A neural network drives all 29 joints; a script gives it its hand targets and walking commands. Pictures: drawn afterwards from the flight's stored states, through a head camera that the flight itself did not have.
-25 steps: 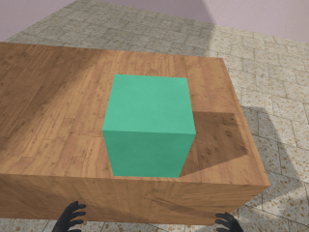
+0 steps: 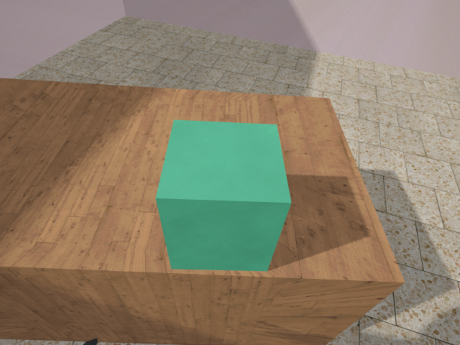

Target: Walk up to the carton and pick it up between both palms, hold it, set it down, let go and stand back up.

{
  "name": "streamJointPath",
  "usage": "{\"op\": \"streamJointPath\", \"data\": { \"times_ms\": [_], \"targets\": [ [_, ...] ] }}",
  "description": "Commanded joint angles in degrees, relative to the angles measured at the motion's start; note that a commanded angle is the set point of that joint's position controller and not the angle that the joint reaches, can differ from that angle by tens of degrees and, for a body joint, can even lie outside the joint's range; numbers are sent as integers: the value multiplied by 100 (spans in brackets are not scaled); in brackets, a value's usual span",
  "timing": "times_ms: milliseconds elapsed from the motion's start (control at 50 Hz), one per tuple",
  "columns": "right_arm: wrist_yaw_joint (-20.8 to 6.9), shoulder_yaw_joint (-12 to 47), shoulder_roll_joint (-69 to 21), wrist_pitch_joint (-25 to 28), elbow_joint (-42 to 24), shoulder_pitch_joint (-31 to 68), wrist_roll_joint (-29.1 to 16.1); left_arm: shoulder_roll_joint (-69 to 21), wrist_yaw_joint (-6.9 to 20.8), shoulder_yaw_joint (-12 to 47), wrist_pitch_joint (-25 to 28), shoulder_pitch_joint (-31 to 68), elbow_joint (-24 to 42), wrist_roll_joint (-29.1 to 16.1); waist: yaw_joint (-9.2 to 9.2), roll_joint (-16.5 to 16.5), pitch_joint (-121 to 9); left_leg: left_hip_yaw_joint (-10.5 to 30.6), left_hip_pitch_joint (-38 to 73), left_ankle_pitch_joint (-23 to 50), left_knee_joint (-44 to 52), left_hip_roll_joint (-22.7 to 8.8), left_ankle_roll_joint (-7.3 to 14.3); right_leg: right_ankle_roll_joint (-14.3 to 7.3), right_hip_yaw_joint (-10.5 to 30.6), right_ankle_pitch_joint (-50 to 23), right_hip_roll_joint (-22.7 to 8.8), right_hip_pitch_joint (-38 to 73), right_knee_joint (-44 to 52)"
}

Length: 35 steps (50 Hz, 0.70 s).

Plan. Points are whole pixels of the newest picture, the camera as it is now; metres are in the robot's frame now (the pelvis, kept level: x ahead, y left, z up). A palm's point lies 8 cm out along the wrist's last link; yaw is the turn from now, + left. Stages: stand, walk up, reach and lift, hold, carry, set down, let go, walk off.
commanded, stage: stand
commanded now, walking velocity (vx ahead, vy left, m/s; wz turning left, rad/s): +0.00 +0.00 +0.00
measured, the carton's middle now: (222, 198) +0.42 +0.04 +0.00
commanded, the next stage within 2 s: none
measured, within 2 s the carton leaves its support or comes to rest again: neither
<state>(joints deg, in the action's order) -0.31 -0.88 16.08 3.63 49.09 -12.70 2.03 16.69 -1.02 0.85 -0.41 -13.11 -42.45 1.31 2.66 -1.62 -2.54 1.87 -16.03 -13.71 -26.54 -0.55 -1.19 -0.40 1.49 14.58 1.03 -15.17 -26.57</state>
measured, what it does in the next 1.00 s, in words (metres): stands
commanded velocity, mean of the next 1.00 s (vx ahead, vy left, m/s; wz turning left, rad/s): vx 0.00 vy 0.00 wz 0.00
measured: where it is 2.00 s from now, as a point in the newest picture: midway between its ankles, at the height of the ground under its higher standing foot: outside the picture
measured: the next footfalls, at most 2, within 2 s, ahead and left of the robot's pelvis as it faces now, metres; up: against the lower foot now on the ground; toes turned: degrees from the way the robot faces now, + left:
none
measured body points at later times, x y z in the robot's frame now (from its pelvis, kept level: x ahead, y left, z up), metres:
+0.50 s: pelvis -0.01 +0.00 +0.00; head -0.02 +0.00 +0.45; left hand +0.03 +0.30 -0.13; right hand +0.07 -0.29 -0.13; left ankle +0.00 +0.13 -0.74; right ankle -0.01 -0.12 -0.74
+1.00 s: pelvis -0.03 +0.00 +0.00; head -0.05 +0.00 +0.45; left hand +0.00 +0.30 -0.13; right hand +0.05 -0.29 -0.13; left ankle +0.00 +0.13 -0.74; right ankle -0.01 -0.12 -0.74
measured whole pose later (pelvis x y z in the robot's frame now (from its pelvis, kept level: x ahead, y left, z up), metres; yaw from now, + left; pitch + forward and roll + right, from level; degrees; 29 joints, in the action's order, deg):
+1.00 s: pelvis -0.03 +0.00 +0.00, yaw +0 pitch +1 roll +0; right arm -0.3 -0.8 19.1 1.2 59.8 -12.7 0.6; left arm 19.7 -0.6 1.3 1.7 -12.9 -63.6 1.3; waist 2.7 0.2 -3.9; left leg 1.9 -16.0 -11.5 -26.8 -0.6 -1.0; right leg -0.4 1.5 12.2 1.0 -15.1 -26.6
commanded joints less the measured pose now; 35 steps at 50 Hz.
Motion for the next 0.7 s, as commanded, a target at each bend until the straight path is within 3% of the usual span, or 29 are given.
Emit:
{"op": "streamJointPath", "data": {
  "times_ms": [0,20,40,280,400,420,480,520,560,580,680],
  "targets": [
    [76,-318,1205,50,-220,112,-33,1127,55,-347,360,163,-27,92,-174,167,-605,345,538,776,-11,-454,327,-172,532,-858,-720,512,314],
    [57,-301,1121,30,-159,102,-39,1200,61,-339,382,203,-164,97,-187,150,-642,351,590,779,51,-435,337,-173,516,-773,-693,485,298],
    [51,-252,1167,21,-83,91,-34,1275,52,-352,391,209,-299,103,-187,396,-614,358,588,791,90,-420,324,-191,598,-775,-699,495,348],
    [92,-198,1460,-77,470,148,-83,1441,36,-236,404,201,-1341,40,-177,352,-661,422,871,1253,304,-533,358,-171,620,-1377,-699,677,496],
    [100,-195,1524,-127,548,168,-101,1512,29,-199,405,293,-1472,16,-192,305,-420,423,741,701,402,-530,361,-186,720,-863,-734,513,669],
    [103,-175,1439,-128,536,192,-89,1479,29,-194,432,290,-1498,24,-196,155,-430,473,755,694,419,-553,405,-206,702,-901,-757,515,651],
    [95,-180,1494,-111,611,217,-99,1491,29,-192,425,362,-1506,8,-180,282,-326,455,684,550,494,-556,396,-177,739,-709,-748,417,710],
    [82,-161,1439,-112,627,181,-106,1510,16,-204,418,372,-1535,4,-221,170,-359,477,693,474,512,-553,379,-184,723,-631,-730,455,715],
    [81,-189,1507,-118,647,224,-115,1483,16,-193,398,283,-1594,22,-230,373,-228,471,680,391,510,-528,379,-188,736,-588,-713,356,750],
    [69,-146,1411,-113,635,181,-125,1474,27,-180,422,323,-1591,21,-239,177,-283,476,659,414,548,-543,379,-180,704,-571,-709,435,701],
    [66,-162,1456,-132,708,219,-131,1500,30,-202,402,277,-1667,-12,-220,294,-215,479,663,276,576,-543,395,-173,764,-295,-718,347,789]
  ]
}}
